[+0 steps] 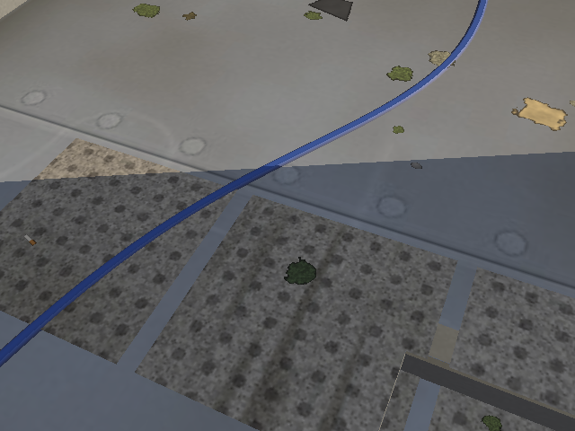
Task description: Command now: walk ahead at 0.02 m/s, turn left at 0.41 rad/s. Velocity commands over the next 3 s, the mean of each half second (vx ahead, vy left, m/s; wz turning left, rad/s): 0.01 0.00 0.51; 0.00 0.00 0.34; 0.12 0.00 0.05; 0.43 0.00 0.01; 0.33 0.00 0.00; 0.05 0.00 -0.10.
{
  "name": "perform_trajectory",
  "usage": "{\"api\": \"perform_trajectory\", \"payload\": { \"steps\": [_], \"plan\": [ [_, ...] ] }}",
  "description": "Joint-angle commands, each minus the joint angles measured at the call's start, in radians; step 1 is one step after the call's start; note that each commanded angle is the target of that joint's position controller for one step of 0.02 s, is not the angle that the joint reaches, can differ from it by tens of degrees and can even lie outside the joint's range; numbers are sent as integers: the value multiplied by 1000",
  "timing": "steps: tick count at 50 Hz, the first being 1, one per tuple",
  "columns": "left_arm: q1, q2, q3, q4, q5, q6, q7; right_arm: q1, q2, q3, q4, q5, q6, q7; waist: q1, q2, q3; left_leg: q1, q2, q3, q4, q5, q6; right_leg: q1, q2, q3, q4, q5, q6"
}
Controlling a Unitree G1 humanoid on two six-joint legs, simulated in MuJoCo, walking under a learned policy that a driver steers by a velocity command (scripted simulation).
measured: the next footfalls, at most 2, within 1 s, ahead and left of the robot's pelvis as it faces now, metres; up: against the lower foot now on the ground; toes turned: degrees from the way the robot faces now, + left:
left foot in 0.48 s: +0.01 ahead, +0.18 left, +0.10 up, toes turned +20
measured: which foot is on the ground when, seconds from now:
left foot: down 0.00-0.00, up 0.02-0.46, down 0.48-1.00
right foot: down 0.00-0.50, up 0.52-1.00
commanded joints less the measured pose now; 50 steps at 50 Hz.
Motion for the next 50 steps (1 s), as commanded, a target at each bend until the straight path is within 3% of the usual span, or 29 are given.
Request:
{"api": "perform_trajectory", "payload": {
  "steps": [1,2,3,4,5,6,7,9,11,15,18,20,22,23,24,25,26,27,28,29,30,31,33,36,41,46,50],
  "plan": [
    [177,125,34,24,42,-18,-2,68,70,12,-37,-9,-16,19,28,-209,-70,-372,-85,-54,660,-393,-22,286,-310,154,130,724,-76],
    [139,192,53,15,54,-22,-5,133,28,7,-51,-6,-32,28,-29,-228,-131,-387,-55,-49,878,-372,-59,230,-420,231,77,751,-166],
    [31,261,76,0,64,-22,-1,104,-17,7,-80,15,-34,25,-55,-349,-96,-426,13,-34,957,-321,-86,126,-486,352,-36,311,-276],
    [-30,125,40,-40,61,-19,17,21,-92,-21,-46,28,-17,4,1,-187,-19,-444,26,-64,1051,-204,-107,73,-384,264,-74,23,-246],
    [-71,62,11,-50,46,-11,38,-16,-108,-30,-28,17,9,-3,3,-123,40,-413,22,-55,1092,-149,-123,19,-308,186,-81,-52,-212],
    [-67,58,2,-54,34,-9,54,-35,-99,-26,-40,6,25,-3,9,-108,64,-367,23,-44,1088,-126,-137,-25,-283,153,-83,-40,-208],
    [-15,78,5,-42,28,-6,70,-78,-77,-16,-71,-3,30,-1,28,-79,69,-372,23,-53,1074,-105,-139,9,-264,133,-75,-16,-211],
    [127,111,13,-7,28,1,102,-133,-15,16,-126,-1,22,12,65,-61,21,-421,32,-55,1073,-123,-144,135,-260,113,-51,21,-232],
    [193,121,21,7,23,0,122,-153,6,34,-153,4,14,30,83,-81,-21,-456,47,-67,1032,-161,-153,248,-285,101,-36,158,-262],
    [193,165,48,8,13,7,135,-217,53,67,-200,0,7,55,81,-102,-56,-426,126,-30,764,-215,-158,300,-323,59,-69,228,-273],
    [145,213,71,0,11,14,122,-269,86,90,-212,6,-5,80,93,-136,-76,-226,172,88,482,-261,-111,203,-309,-51,-109,243,-258],
    [130,242,83,5,3,15,105,-254,67,86,-207,20,-11,92,81,-176,-81,-56,161,138,335,-315,-68,119,-303,-108,-114,280,-251],
    [138,249,91,20,-7,10,89,-211,30,70,-191,19,-13,99,71,-192,-89,50,132,166,198,-262,-26,122,-323,-128,-97,337,-243],
    [147,245,93,33,-15,10,83,-175,19,60,-180,22,-17,104,41,-181,-85,129,105,177,60,-176,3,114,-311,-150,-65,382,-220],
    [196,219,87,52,-8,8,81,-133,-15,42,-163,20,-17,104,28,-158,-114,237,53,156,-81,-93,42,115,-268,-188,18,472,-176],
    [215,165,76,34,13,0,90,-77,-138,0,-168,21,-18,103,23,24,-161,413,132,-120,-163,250,132,-37,-172,-265,301,417,-79],
    [36,136,57,-84,56,-13,84,36,-267,-38,-153,-11,-17,90,-55,444,-259,552,392,-680,-436,442,378,-440,36,-195,639,-468,27],
    [-26,177,78,-62,21,-23,62,34,-243,-27,-158,-42,-41,108,-85,267,-292,520,453,-704,-497,469,417,-487,61,35,938,-627,33],
    [-23,143,66,-53,-12,-23,51,-32,-221,-14,-156,-35,-61,117,-45,256,-228,454,404,-596,-486,405,368,-527,42,51,1012,-555,20],
    [0,129,58,-44,-8,-18,58,-98,-167,-5,-157,-7,-66,119,2,218,-133,410,341,-509,-474,324,296,-564,24,30,984,-483,17],
    [9,153,64,-44,11,-13,72,-148,-125,2,-156,14,-58,115,34,191,-65,355,305,-442,-460,281,237,-572,5,19,942,-413,26],
    [36,170,69,-37,16,-2,80,-195,-96,10,-157,17,-52,110,73,178,-59,270,273,-375,-453,271,210,-489,2,0,952,-359,36],
    [89,150,64,-23,16,6,84,-217,-76,16,-152,3,-56,96,101,157,-94,229,254,-328,-461,330,211,-404,33,-31,1018,-275,44],
    [79,126,48,-35,8,2,86,-152,-75,23,-121,-2,-68,75,80,128,-116,320,250,-310,-494,326,223,-442,43,-9,1018,-225,41],
    [35,125,38,-59,0,-9,81,-89,-72,33,-88,-2,-62,48,48,116,-120,440,270,-331,-541,243,259,-483,34,28,902,-176,66],
    [47,94,26,-59,-3,-10,73,-83,-74,31,-72,-6,-49,38,43,131,-101,397,261,-333,-516,147,274,-411,14,22,700,-197,85],
    [73,63,15,-46,-5,-12,51,-100,-73,24,-66,0,-29,29,27,152,-101,279,228,-307,-429,62,251,-224,-1,-5,408,-199,64]
  ]
}}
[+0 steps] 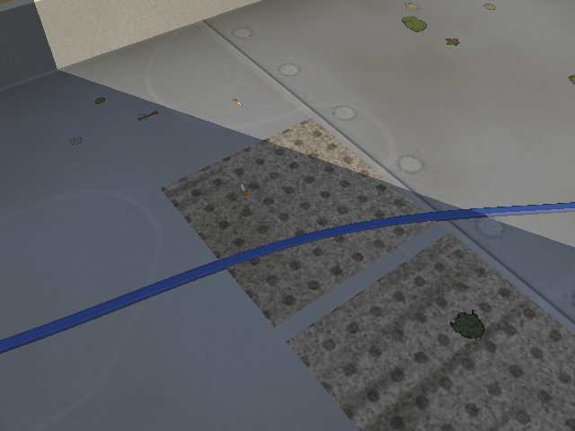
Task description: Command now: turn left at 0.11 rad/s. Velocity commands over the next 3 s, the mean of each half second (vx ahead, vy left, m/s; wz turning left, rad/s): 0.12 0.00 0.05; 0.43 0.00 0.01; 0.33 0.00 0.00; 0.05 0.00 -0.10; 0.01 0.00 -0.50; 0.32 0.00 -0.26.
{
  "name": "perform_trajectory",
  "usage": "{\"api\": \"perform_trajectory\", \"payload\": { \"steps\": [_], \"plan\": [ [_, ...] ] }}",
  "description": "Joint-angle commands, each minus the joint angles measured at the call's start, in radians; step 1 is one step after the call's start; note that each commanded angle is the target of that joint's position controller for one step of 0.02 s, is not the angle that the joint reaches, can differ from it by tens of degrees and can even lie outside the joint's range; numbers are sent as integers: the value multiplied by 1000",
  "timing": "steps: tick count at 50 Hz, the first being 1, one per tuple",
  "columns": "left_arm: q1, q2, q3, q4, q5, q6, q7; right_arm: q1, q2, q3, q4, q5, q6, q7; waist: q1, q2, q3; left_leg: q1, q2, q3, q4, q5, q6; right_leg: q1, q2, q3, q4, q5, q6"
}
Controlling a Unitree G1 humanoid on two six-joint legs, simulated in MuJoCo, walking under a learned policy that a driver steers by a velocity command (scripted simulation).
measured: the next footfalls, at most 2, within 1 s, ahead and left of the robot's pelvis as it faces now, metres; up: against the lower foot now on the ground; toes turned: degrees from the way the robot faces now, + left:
right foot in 0.12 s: +0.01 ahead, -0.15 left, -0.10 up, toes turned -1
left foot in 0.58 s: +0.15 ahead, +0.13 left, +0.00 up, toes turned +7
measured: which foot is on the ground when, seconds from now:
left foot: down 0.00-0.12, up 0.14-0.56, down 0.58-1.00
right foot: up 0.00-0.10, down 0.12-0.62, up 0.64-1.00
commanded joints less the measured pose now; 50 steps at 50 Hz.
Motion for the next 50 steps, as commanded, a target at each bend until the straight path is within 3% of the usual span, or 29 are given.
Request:
{"api": "perform_trajectory", "payload": {
  "steps": [1,3,5,6,7,8,9,10,12,14,16,18,21,24,27,29,30,31,32,33,34,35,36,37,39,40,43,47,50],
  "plan": [
    [17,36,10,-48,-6,-13,-20,-25,-128,-47,-56,7,5,-15,-18,152,-57,41,195,-286,-138,-4,204,96,-23,-11,-252,32,-23],
    [55,16,16,-14,-9,-10,-39,0,-114,-46,-33,17,22,-22,-16,133,-31,-13,156,-243,-40,-16,177,238,-13,-68,-524,190,-47],
    [130,-22,18,51,-1,-4,-55,60,-64,-36,7,6,30,-16,-23,78,-17,-75,102,-172,133,39,127,411,3,-126,-727,419,-59],
    [194,-36,14,82,21,-10,-63,78,1,-21,26,-3,25,-4,-17,21,-23,-152,39,-99,324,-79,71,497,-45,-94,-701,471,-76],
    [220,-6,8,72,43,-26,-68,81,48,-12,40,-1,17,9,9,-133,-24,-354,-58,-31,672,-390,-13,598,-194,58,-560,914,-129],
    [209,47,16,68,41,-41,-78,170,33,-19,61,11,1,25,-42,-175,-33,-407,-60,-83,906,-525,-62,556,-323,87,-448,1222,-207],
    [134,94,34,74,33,-40,-80,224,-18,-24,49,16,-3,29,-97,-210,-71,-364,20,-52,905,-496,-101,454,-388,163,-516,842,-335],
    [59,91,38,64,29,-29,-64,131,-50,-33,39,24,4,16,-73,-228,3,-402,72,-30,916,-431,-132,384,-372,202,-597,447,-362],
    [4,26,11,49,44,-14,-16,-70,-92,-55,33,29,37,-21,3,-151,116,-447,102,-26,974,-316,-143,269,-356,264,-725,-72,-354],
    [98,55,13,82,20,-2,25,-111,-59,-44,25,17,43,-24,40,-148,166,-577,121,11,971,-243,-156,345,-318,321,-799,-437,-335],
    [246,68,28,133,12,4,48,-99,-41,-38,42,18,14,-13,71,-127,145,-671,136,61,972,-224,-141,471,-295,340,-813,-461,-331],
    [326,34,26,168,13,5,54,-98,-6,-26,55,25,-16,9,81,-118,126,-726,162,80,942,-209,-116,542,-283,321,-812,-417,-333],
    [313,26,28,174,10,-4,48,-114,42,0,50,20,-43,34,57,-113,113,-677,196,89,823,-186,-84,489,-269,257,-835,-358,-328],
    [271,50,35,166,7,-19,25,-120,45,12,55,15,-59,56,28,-125,104,-403,184,165,634,-189,-53,299,-253,136,-915,-198,-330],
    [257,68,34,164,-9,-28,0,-82,4,3,58,26,-72,72,-24,-160,95,-133,118,248,424,-305,4,225,-245,54,-895,-76,-331],
    [242,69,20,148,-1,-42,-11,76,-75,-39,105,29,-81,72,-123,-164,-11,139,20,263,254,-239,40,230,-215,8,-679,367,-298],
    [219,36,10,128,-7,-55,-8,166,-152,-65,125,18,-87,75,-161,-35,-66,272,111,10,94,-270,106,146,-129,-84,-371,586,-232],
    [183,-8,6,86,-7,-76,-4,362,-291,-101,164,-6,-86,70,-222,352,-176,513,347,-630,-304,-483,269,-170,55,-72,72,155,-134],
    [173,11,26,101,11,-112,-21,388,-267,-86,180,-13,-103,61,-195,292,-216,558,485,-1006,-518,-509,311,-318,114,156,449,-148,-125],
    [145,-11,27,95,-11,-124,-35,298,-225,-67,178,1,-117,67,-132,212,-70,447,502,-902,-506,-478,271,-416,80,194,612,-132,-140],
    [66,-17,17,61,-21,-123,-36,231,-176,-56,190,12,-117,81,-91,152,47,330,487,-729,-468,-480,226,-475,24,108,672,-92,-167],
    [5,-17,14,30,-15,-117,-32,186,-102,-34,220,-8,-116,98,-50,91,129,208,452,-557,-437,-336,171,-484,-17,60,727,-12,-195],
    [32,-19,16,33,-15,-100,-34,149,-11,-7,245,-29,-114,111,5,106,124,130,383,-369,-417,-228,115,-431,-40,55,739,50,-219],
    [68,-36,7,33,-29,-87,-40,148,19,-2,263,-25,-113,119,32,146,118,121,325,-238,-436,-149,80,-405,-37,53,716,79,-235],
    [75,-48,-4,30,-32,-75,-44,173,24,-3,303,-7,-117,113,54,108,136,143,279,-101,-468,-1,62,-427,-21,83,645,129,-251],
    [65,-34,-7,31,-27,-72,-45,168,-7,-8,302,-6,-120,108,62,77,151,145,254,-35,-508,43,72,-427,-17,61,526,163,-239],
    [-56,4,1,-2,5,-87,-55,186,-42,-11,311,-5,-126,69,46,71,110,233,197,94,-591,289,73,-327,-31,-55,178,311,-178],
    [-286,-35,-13,-63,-22,-100,-77,328,-96,-22,339,15,-126,39,-60,52,105,450,233,89,-645,402,59,-298,-37,-130,-187,369,-141],
    [-357,-26,-7,-89,-27,-107,-94,356,-137,-32,347,14,-111,40,-76,87,131,608,288,84,-612,475,68,-316,-38,-124,-337,333,-152]
  ]
}}
Over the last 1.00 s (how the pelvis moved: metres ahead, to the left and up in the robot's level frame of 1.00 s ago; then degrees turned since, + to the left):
-0.02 0.05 0.05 26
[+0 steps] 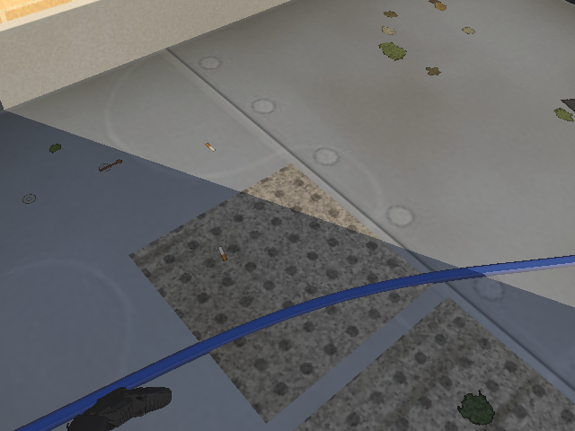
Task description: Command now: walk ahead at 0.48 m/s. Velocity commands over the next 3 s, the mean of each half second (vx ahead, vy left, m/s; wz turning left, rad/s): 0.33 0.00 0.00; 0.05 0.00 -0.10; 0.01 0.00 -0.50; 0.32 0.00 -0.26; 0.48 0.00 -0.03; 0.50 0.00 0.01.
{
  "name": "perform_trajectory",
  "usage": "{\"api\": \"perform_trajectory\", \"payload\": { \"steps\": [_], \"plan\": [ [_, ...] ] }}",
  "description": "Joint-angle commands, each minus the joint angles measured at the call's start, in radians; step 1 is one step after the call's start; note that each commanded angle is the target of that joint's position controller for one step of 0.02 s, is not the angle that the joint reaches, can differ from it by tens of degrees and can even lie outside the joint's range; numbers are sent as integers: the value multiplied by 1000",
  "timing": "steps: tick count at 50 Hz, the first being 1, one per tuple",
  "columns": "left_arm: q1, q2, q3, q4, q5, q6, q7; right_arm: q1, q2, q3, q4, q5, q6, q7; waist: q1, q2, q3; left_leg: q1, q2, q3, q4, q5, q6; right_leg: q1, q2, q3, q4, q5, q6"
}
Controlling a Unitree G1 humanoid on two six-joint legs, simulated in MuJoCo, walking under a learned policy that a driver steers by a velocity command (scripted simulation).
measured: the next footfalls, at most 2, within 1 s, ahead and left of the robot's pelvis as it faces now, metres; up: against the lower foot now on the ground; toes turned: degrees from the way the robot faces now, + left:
right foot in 0.14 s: +0.29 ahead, -0.11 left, +0.00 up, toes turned -2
left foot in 0.58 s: +0.44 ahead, +0.12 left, +0.00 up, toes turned -1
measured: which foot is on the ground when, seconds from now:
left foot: down 0.00-0.16, up 0.18-0.56, down 0.58-1.00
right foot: up 0.00-0.12, down 0.14-1.00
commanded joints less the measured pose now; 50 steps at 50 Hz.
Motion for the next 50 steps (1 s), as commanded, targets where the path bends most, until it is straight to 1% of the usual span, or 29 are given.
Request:
{"api": "perform_trajectory", "payload": {
  "steps": [1,3,5,6,7,8,9,10,11,12,13,14,17,20,24,27,28,29,30,31,32,33,36,41,43,45,48,49,50],
  "plan": [
    [-178,28,6,-104,-4,-22,-19,39,-197,-45,-28,6,4,-7,0,126,109,81,259,-106,-39,526,85,-26,9,-27,-152,-27,-11],
    [-190,51,13,-114,0,-30,-29,15,-217,-53,-34,5,11,-2,23,143,102,102,272,-93,28,762,93,69,41,-55,-193,-88,-45],
    [-104,100,33,-96,9,-29,-26,0,-245,-65,-36,1,20,-3,84,194,39,158,277,-95,166,1077,89,197,91,-82,-208,-188,-87],
    [20,138,52,-60,11,-28,-20,-18,-260,-71,-41,-3,28,-3,151,199,-26,145,258,-81,320,1179,77,351,117,-94,-259,-173,-113],
    [203,186,73,-7,14,-25,-5,-53,-262,-72,-57,-4,27,0,235,194,-121,-34,230,-75,525,1116,61,661,76,-41,-248,-103,-153],
    [404,264,91,38,31,-15,18,-76,-213,-53,-101,-26,16,3,277,27,-292,-330,137,-60,855,612,49,1033,-151,221,-176,-85,-205],
    [358,258,80,30,49,-23,17,63,-87,-15,-97,-9,-9,24,163,-258,-438,-665,-71,-184,1217,-226,-13,1278,-393,760,-350,-126,-409],
    [297,170,66,14,50,-16,26,-20,-221,-52,-96,14,-36,33,196,-128,-363,-712,-17,-316,1299,-207,-3,1141,-346,696,-407,-32,-360],
    [225,134,52,6,50,-18,30,-134,-246,-59,-138,35,-37,31,167,-67,-215,-718,28,-278,1284,-147,-10,981,-304,472,-398,160,-308],
    [181,120,46,16,44,-29,22,-179,-223,-53,-151,22,-33,20,118,58,-133,-699,72,-234,1216,-110,-22,837,-255,340,-420,318,-272],
    [151,98,39,18,38,-38,20,-195,-223,-63,-156,11,-22,10,87,76,-88,-680,100,-219,1137,-75,-31,746,-213,266,-446,337,-242],
    [143,92,34,24,45,-45,19,-175,-205,-62,-155,9,-8,10,60,50,-65,-634,114,-215,1094,-48,-38,671,-190,222,-479,347,-229],
    [149,117,35,61,48,-61,19,-161,-153,-52,-163,-5,23,2,20,17,-43,-576,118,-187,926,11,-75,547,-159,130,-512,484,-229],
    [143,157,43,75,47,-42,37,-264,-133,-38,-192,-20,31,2,38,-24,-49,-510,105,-149,672,169,-93,495,-99,22,-498,499,-191],
    [214,179,47,117,34,-18,42,-381,-173,-45,-215,-13,37,7,90,-36,-63,-476,82,-154,489,299,-87,571,-120,48,-470,330,-169],
    [202,168,45,136,24,-4,45,-415,-197,-56,-229,-20,36,11,83,-42,-53,-436,66,-152,364,279,-55,608,-137,86,-391,193,-144],
    [199,156,42,140,17,-1,49,-393,-205,-62,-219,-27,32,12,67,-31,-61,-376,52,-141,282,338,-35,605,-113,88,-341,112,-115],
    [244,131,35,152,24,-4,51,-373,-240,-73,-211,-36,29,8,73,10,-73,-290,85,-178,233,536,-12,587,-69,83,-286,18,-69],
    [319,105,28,156,49,-13,51,-364,-295,-82,-217,-45,30,1,122,100,-123,-146,189,-266,300,860,38,506,-4,55,-216,-180,-22],
    [418,52,15,187,49,-12,55,-366,-248,-71,-212,-43,42,-4,154,214,-186,-35,279,-356,324,891,155,406,37,26,-167,-444,31],
    [371,75,16,185,45,4,65,-359,-169,-55,-206,-26,53,0,117,216,-193,-77,289,-403,289,725,196,417,33,33,-148,-516,57],
    [326,94,22,173,37,24,72,-384,-150,-48,-201,-21,61,4,120,203,-171,-139,267,-413,260,535,181,432,24,42,-165,-497,64],
    [291,125,33,187,46,71,82,-484,-178,-55,-218,-18,67,12,130,133,-58,-316,158,-308,240,217,76,497,23,39,-254,-426,52],
    [278,120,34,214,32,58,87,-441,-189,-68,-173,-14,51,2,98,73,-82,-206,119,-232,333,492,61,492,12,63,-257,-287,42],
    [231,140,42,187,23,58,91,-427,-229,-85,-171,-15,60,-17,83,71,-103,-153,149,-238,347,571,89,449,22,68,-202,-249,39],
    [218,132,45,165,19,68,94,-394,-243,-95,-166,-17,76,-36,75,109,-131,-120,218,-285,320,608,135,410,37,64,-114,-284,49],
    [219,121,54,145,21,95,93,-376,-256,-102,-171,-23,98,-62,63,218,-150,-148,389,-417,210,563,235,345,56,32,169,-660,68],
    [203,130,60,135,19,105,90,-370,-268,-105,-178,-32,96,-67,43,203,-139,-186,434,-443,163,514,265,311,36,53,319,-767,74],
    [208,122,62,131,15,115,88,-407,-279,-108,-185,-33,92,-70,63,168,-116,-241,431,-413,135,413,252,305,4,74,358,-771,74]
  ]
}}
Over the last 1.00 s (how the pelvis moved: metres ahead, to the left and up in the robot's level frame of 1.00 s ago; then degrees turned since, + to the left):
0.25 0.05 0.03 0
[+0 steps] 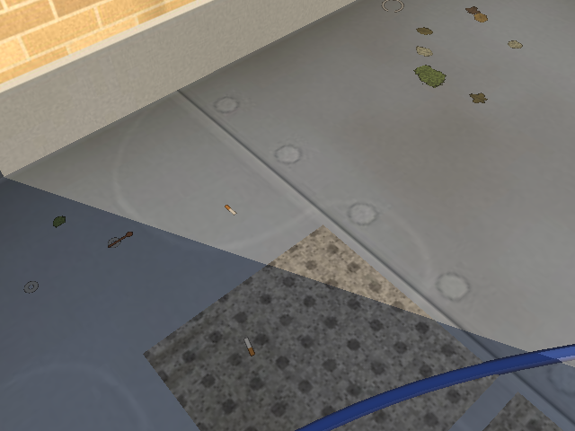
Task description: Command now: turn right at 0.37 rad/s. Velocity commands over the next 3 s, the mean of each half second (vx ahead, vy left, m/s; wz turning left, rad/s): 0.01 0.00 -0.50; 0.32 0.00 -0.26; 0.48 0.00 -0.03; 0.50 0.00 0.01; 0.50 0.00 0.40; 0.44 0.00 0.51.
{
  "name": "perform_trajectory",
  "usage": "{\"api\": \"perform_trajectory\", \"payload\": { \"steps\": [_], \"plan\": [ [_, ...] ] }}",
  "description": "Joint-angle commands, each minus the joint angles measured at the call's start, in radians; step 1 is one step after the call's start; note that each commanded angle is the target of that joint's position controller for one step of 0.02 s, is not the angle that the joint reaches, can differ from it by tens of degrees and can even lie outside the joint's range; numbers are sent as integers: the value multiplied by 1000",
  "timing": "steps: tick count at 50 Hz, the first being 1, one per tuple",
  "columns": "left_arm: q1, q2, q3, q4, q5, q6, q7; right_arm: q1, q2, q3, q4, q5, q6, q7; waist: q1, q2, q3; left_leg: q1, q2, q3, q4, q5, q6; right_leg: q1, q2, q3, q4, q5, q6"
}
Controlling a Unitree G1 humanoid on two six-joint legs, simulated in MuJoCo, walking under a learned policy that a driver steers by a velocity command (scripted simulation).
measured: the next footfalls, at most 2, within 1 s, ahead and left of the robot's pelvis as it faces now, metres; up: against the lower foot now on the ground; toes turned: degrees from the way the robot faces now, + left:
left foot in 0.66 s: +0.05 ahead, +0.06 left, +0.00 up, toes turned -23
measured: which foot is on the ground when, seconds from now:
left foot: down 0.00-0.12, up 0.14-0.64, down 0.66-1.00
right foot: down 0.00-0.66, up 0.68-1.00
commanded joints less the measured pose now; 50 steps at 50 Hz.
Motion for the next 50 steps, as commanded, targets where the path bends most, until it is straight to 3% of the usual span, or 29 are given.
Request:
{"api": "perform_trajectory", "payload": {
  "steps": [1,2,4,5,6,7,8,9,10,11,12,13,15,19,23,26,29,31,32,33,34,35,36,37,40,45,48,50],
  "plan": [
    [42,61,23,-69,-6,19,-1,-26,-192,-50,-60,2,-9,-21,-6,116,-152,151,341,-317,-269,169,220,-92,-80,47,169,-73,-1],
    [74,61,24,-58,-2,24,-2,-91,-189,-50,-69,11,-10,-20,23,125,-138,74,296,-242,-283,109,179,-12,-82,27,85,-12,-11],
    [147,70,34,-33,4,23,-14,-126,-190,-53,-59,30,3,-10,60,139,-140,19,241,-126,-260,26,126,114,-46,-46,-88,157,-35],
    [184,74,41,-19,9,23,-23,-123,-181,-53,-50,42,12,-5,74,119,-135,-2,221,-75,-212,-58,94,170,-13,-87,-203,244,-57],
    [208,80,48,-11,16,25,-32,-97,-145,-47,-36,48,21,-1,74,51,-112,-57,183,-15,-92,-175,40,217,12,-78,-302,257,-90],
    [200,151,63,-40,26,22,-26,-31,-92,-37,-22,37,32,9,50,-190,-37,-231,75,91,187,-309,-52,226,-156,222,-506,249,-176],
    [138,281,72,-116,44,0,-22,-111,-99,-39,-84,20,24,5,34,-325,6,-354,-49,-28,400,-478,-90,80,-380,624,-655,363,-337],
    [99,264,67,-127,80,-29,-21,-183,-127,-49,-109,23,16,1,38,-230,15,-339,-36,-143,547,-443,-67,16,-371,629,-698,225,-361],
    [25,241,61,-144,63,-51,-15,-152,-151,-57,-100,28,12,-1,-7,-183,28,-339,-17,-170,570,-321,-50,17,-307,530,-678,154,-287],
    [-40,214,56,-159,32,-58,-11,-106,-171,-68,-71,17,12,-6,-35,-131,25,-327,-2,-169,573,-230,-51,29,-255,446,-646,150,-220],
    [-66,188,46,-168,15,-62,-9,-77,-175,-72,-50,4,12,-12,-41,-124,4,-310,-3,-165,585,-172,-60,44,-224,395,-621,214,-192],
    [-55,166,38,-171,10,-63,-7,-64,-169,-71,-48,1,9,-9,-44,-117,-25,-281,-11,-164,606,-136,-68,59,-202,364,-603,294,-188],
    [5,143,32,-167,7,-63,-1,-54,-145,-65,-53,12,2,-4,-32,-107,-76,-274,-25,-164,589,-102,-81,146,-188,339,-573,429,-199],
    [75,166,44,-173,1,-53,11,-88,-127,-50,-75,22,-8,1,2,-133,-97,-289,-36,-180,395,-109,-105,285,-188,373,-549,502,-209],
    [57,194,57,-204,4,-36,13,-92,-132,-43,-80,29,-19,16,15,-158,-92,-183,-54,-182,239,-151,-114,251,-178,425,-543,470,-224],
    [41,193,59,-221,-3,-33,4,-78,-143,-41,-83,37,-36,37,21,-168,-94,-95,-67,-170,132,-183,-98,188,-154,493,-594,133,-240],
    [25,180,51,-227,-2,-36,-3,-35,-154,-41,-76,42,-65,59,11,-181,-91,26,-66,-140,8,-192,-62,142,-144,517,-593,30,-238],
    [13,157,39,-224,-5,-36,-4,45,-137,-39,-46,43,-85,70,-33,-147,-82,192,-57,-108,-190,-64,-16,74,-103,497,-550,-15,-206],
    [16,128,29,-222,-1,-40,-5,105,-146,-41,-22,35,-92,71,-53,-110,-93,323,-11,-132,-222,-44,10,-11,-66,457,-483,-23,-172],
    [12,66,9,-228,5,-48,-10,210,-181,-46,1,17,-96,70,-81,23,-128,476,144,-302,-260,-143,62,-154,17,338,-238,-55,-115],
    [-9,65,10,-269,-10,-66,-10,283,-273,-61,18,-4,-97,73,-81,190,-80,513,301,-629,-363,-375,184,-389,146,175,-34,-67,-75],
    [-53,143,28,-290,-17,-84,-10,244,-272,-67,13,-3,-107,76,-70,191,39,426,389,-760,-408,-521,267,-517,68,194,106,-24,-63],
    [-43,179,38,-274,-20,-92,-17,194,-214,-51,-5,17,-109,68,-54,153,79,418,344,-682,-415,-522,247,-553,31,203,158,72,-51],
    [-28,173,40,-253,-13,-97,-24,181,-183,-42,-12,27,-107,63,-46,143,70,436,289,-595,-413,-458,205,-558,11,177,176,140,-38],
    [-85,122,28,-265,5,-119,-44,218,-166,-27,-7,23,-101,60,-69,112,40,411,212,-411,-439,-183,166,-515,-52,72,153,315,-7],
    [-216,41,-8,-321,-7,-133,-61,293,-202,-26,7,35,-89,63,-124,119,40,307,145,-226,-437,69,150,-322,-53,-29,-144,455,11],
    [-249,64,-3,-343,-19,-135,-74,339,-233,-28,14,44,-83,71,-131,129,48,311,186,-232,-421,92,149,-229,-36,-42,-254,461,-8],
    [-232,92,7,-350,-24,-135,-80,341,-245,-30,16,51,-76,73,-101,141,48,345,222,-243,-391,165,137,-176,-26,-38,-305,435,-42]
  ]
}}
Over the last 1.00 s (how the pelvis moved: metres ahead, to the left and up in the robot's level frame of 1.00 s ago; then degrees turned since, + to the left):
0.31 0.01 -0.02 -6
